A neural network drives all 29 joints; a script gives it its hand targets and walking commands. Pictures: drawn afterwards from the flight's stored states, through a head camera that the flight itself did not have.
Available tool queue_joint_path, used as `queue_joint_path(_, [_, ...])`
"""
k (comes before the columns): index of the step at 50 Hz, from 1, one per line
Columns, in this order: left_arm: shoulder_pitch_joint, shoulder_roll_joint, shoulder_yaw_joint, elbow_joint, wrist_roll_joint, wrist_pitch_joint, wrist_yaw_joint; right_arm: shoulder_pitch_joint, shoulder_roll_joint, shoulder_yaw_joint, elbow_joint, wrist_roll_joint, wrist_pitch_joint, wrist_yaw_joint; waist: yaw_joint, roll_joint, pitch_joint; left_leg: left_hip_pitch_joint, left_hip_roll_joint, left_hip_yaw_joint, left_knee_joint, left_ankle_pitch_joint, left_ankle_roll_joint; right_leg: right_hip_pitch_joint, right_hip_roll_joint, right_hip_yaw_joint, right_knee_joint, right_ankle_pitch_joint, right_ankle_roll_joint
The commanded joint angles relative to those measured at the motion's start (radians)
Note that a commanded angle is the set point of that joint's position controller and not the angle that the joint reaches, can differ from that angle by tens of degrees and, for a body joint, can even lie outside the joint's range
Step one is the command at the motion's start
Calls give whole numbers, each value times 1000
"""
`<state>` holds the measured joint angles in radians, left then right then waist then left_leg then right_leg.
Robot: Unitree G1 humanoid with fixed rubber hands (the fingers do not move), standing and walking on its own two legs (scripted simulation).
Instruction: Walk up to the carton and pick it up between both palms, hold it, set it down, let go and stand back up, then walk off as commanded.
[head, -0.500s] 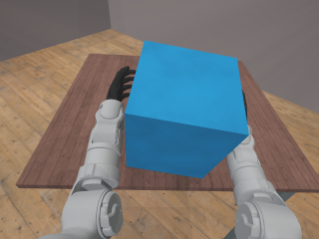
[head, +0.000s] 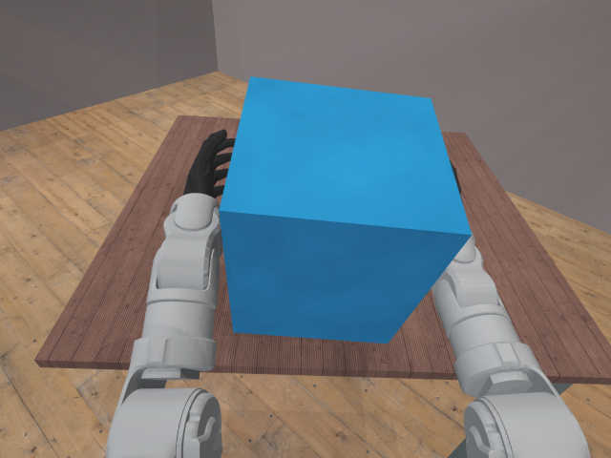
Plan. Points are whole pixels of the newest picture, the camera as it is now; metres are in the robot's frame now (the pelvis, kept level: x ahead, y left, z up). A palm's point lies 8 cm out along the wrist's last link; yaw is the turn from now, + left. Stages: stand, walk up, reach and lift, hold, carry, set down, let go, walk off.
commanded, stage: reach and lift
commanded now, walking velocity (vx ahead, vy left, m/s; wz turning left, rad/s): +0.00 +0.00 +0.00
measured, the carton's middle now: (325, 222) +0.37 -0.04 +0.17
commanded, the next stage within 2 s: hold in 1.48 s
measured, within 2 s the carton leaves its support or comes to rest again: neither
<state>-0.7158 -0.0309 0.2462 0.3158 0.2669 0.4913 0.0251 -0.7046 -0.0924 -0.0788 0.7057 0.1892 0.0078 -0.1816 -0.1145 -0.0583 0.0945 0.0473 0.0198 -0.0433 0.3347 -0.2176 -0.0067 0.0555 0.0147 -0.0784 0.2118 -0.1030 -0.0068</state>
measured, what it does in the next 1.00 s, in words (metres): stands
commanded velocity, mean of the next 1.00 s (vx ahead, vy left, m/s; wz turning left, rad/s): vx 0.00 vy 0.00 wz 0.00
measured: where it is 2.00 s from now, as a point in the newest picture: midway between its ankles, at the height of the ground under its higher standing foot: outside the picture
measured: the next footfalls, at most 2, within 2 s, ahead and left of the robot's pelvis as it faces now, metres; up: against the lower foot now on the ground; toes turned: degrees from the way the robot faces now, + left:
none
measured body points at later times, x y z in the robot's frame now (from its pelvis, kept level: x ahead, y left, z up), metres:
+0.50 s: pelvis -0.02 +0.01 +0.00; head -0.06 +0.04 +0.45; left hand +0.39 +0.11 +0.24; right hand +0.37 -0.19 +0.22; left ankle -0.01 +0.12 -0.75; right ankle +0.02 -0.11 -0.75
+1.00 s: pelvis -0.01 +0.00 +0.00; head -0.07 +0.02 +0.44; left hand +0.40 +0.13 +0.27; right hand +0.39 -0.18 +0.27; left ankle -0.01 +0.12 -0.75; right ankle +0.02 -0.11 -0.75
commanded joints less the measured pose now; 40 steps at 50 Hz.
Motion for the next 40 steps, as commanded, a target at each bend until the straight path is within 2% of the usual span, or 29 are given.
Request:
queue_joint_path(1, [-652,-530,-433,-115,-75,-12,-139,-846,485,323,-313,5,-22,113,-17,53,-464,36,-48,62,-10,292,-19,198,14,-41,25,358,48])
queue_joint_path(2, [-665,-552,-467,-145,-90,-11,-136,-865,471,333,-307,17,-23,118,-29,62,-493,68,-40,54,5,346,-28,176,27,-55,36,347,46])
queue_joint_path(3, [-694,-549,-452,-184,-89,-4,-132,-905,495,354,-359,16,-18,120,0,51,-540,78,-43,62,12,369,-23,187,29,-46,40,358,46])
queue_joint_path(4, [-670,-537,-451,-132,-71,22,-137,-837,453,313,-272,9,7,115,-41,80,-453,89,-36,50,15,380,-29,155,36,-55,30,306,41])
queue_joint_path(6, [-710,-545,-448,-150,-78,39,-136,-878,442,285,-273,12,12,126,-33,76,-446,104,-24,43,-7,355,-30,107,45,-61,14,206,28])
queue_joint_path(7, [-724,-554,-446,-132,-64,53,-131,-880,412,259,-238,20,16,134,-49,120,-406,107,-20,37,-7,372,-46,80,53,-71,10,165,20])
queue_joint_path(9, [-750,-590,-480,-167,-94,66,-115,-974,402,247,-290,11,8,153,-46,120,-482,126,-2,22,0,383,-55,51,57,-86,13,117,6])
queue_joint_path(11, [-733,-593,-464,-136,-85,102,-102,-937,397,234,-209,15,50,163,-37,114,-436,114,0,30,-21,346,-55,41,55,-75,5,78,6])
queue_joint_path(12, [-765,-594,-465,-135,-88,108,-101,-985,380,209,-241,9,35,165,-62,120,-458,100,-2,26,-25,323,-56,40,53,-78,9,84,6])
queue_joint_path(13, [-716,-592,-436,-70,-70,142,-103,-928,377,206,-150,6,74,163,-55,108,-375,64,-4,36,-53,275,-45,51,51,-71,-2,60,12])
queue_joint_path(14, [-765,-576,-417,-86,-75,143,-109,-981,407,197,-186,0,78,165,-38,90,-410,35,-6,39,-57,235,-30,76,49,-65,9,45,10])
queue_joint_path(15, [-763,-596,-423,-68,-75,148,-112,-1009,382,161,-196,-4,64,170,-63,112,-399,29,0,34,-72,213,-45,51,48,-64,12,37,12])
queue_joint_path(16, [-756,-602,-416,-64,-78,171,-109,-1034,387,183,-213,16,81,171,-35,112,-414,26,-1,42,-71,224,-37,62,53,-65,15,45,11])
queue_joint_path(17, [-793,-584,-425,-77,-93,177,-112,-1085,425,192,-254,22,93,165,-32,87,-464,42,-23,48,-50,245,-29,50,46,-49,13,58,18])
queue_joint_path(18, [-825,-627,-469,-130,-117,175,-100,-1096,420,202,-268,41,89,173,-50,106,-520,69,-8,27,-31,334,-56,46,58,-55,32,106,20])
queue_joint_path(19, [-799,-605,-443,-83,-120,181,-95,-1124,429,221,-278,35,106,170,-17,90,-524,65,-23,38,-28,320,-41,54,55,-44,25,89,20])
queue_joint_path(20, [-817,-602,-430,-79,-111,190,-98,-1115,441,227,-248,41,126,166,-21,96,-509,47,-24,43,-35,314,-42,57,56,-40,27,93,22])
queue_joint_path(21, [-789,-578,-401,-42,-107,202,-107,-1119,455,228,-279,53,140,151,-16,73,-518,51,-36,53,-28,286,-18,60,48,-30,24,104,25])
queue_joint_path(22, [-807,-595,-415,-68,-108,208,-105,-1123,459,239,-261,68,155,153,-17,93,-508,32,-34,51,-43,260,-23,62,54,-32,24,81,21])
queue_joint_path(24, [-826,-558,-373,-70,-109,213,-115,-1110,501,257,-263,91,191,144,14,46,-522,5,-45,55,-40,280,-4,104,55,-16,43,134,34])
queue_joint_path(28, [-851,-515,-344,-51,-128,221,-124,-1146,570,310,-326,132,247,112,30,15,-576,-35,-75,76,-38,231,17,126,48,10,50,182,47])
queue_joint_path(30, [-892,-511,-340,-47,-126,227,-128,-1129,581,309,-272,141,282,99,20,51,-555,-44,-76,75,-48,195,11,100,50,15,51,146,47])
queue_joint_path(32, [-930,-477,-321,-44,-138,235,-138,-1180,622,332,-327,170,314,83,30,27,-590,-69,-90,78,-36,174,16,116,43,27,52,151,61])
queue_joint_path(35, [-949,-500,-355,-69,-184,243,-135,-1249,622,362,-410,218,357,59,26,44,-673,-52,-87,59,-6,242,7,108,60,36,64,186,53])
queue_joint_path(36, [-913,-494,-332,-26,-163,256,-135,-1194,608,343,-356,210,384,52,8,46,-592,-92,-87,61,-18,204,7,84,57,42,57,165,54])
queue_joint_path(37, [-943,-464,-312,-36,-147,258,-141,-1183,616,343,-316,220,404,48,27,60,-578,-109,-89,67,-24,183,7,97,59,43,64,145,52])
queue_joint_path(38, [-940,-481,-311,-30,-154,261,-144,-1165,602,318,-290,206,413,48,5,83,-564,-121,-82,61,-34,171,1,87,59,40,64,122,47])
queue_joint_path(39, [-963,-504,-329,-51,-175,258,-143,-1205,602,316,-315,210,415,53,8,64,-609,-118,-78,55,-33,175,0,80,73,37,67,116,45])
queue_joint_path(40, [-982,-515,-363,-97,-203,257,-141,-1178,618,331,-340,226,423,49,-6,84,-634,-115,-79,53,-20,218,-14,119,72,43,86,179,43])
